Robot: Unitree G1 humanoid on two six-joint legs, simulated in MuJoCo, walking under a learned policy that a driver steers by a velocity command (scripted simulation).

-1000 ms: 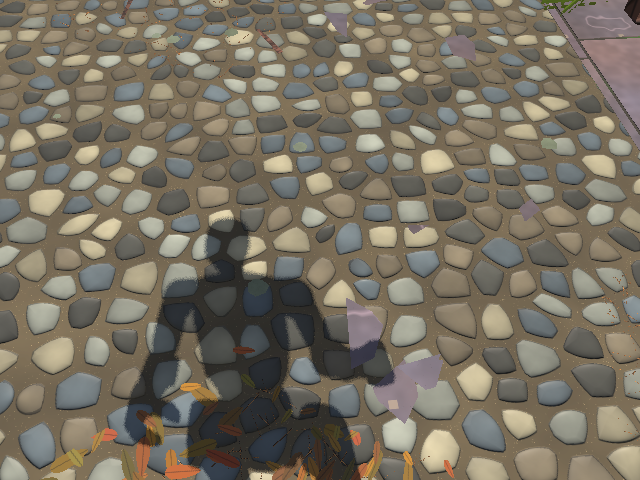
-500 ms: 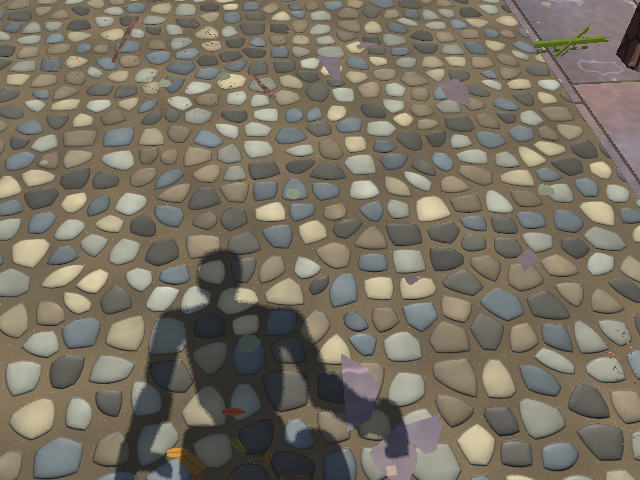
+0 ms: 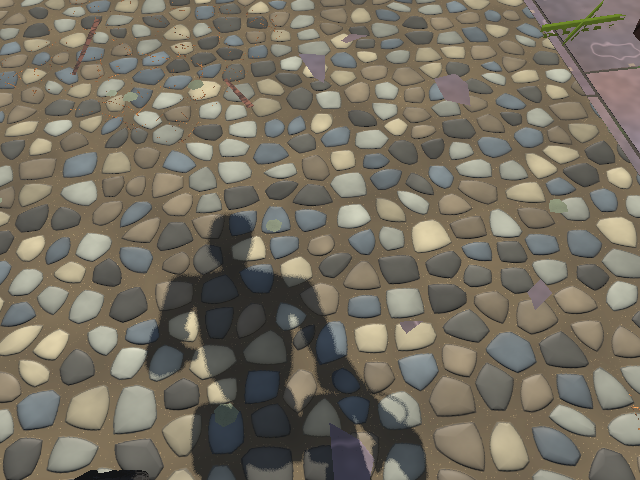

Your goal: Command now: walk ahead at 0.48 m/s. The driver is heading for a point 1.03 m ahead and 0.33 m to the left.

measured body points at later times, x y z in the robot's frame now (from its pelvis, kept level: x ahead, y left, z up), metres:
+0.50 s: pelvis +0.25 +0.04 +0.00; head +0.29 +0.05 +0.45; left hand +0.28 +0.31 -0.14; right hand +0.44 -0.21 -0.10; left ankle +0.38 +0.13 -0.72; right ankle +0.11 -0.10 -0.67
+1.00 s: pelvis +0.37 +0.04 +0.03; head +0.38 +0.02 +0.48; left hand +0.33 +0.31 -0.10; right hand +0.54 -0.22 -0.10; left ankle +0.44 +0.19 -0.66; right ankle +0.31 -0.09 -0.72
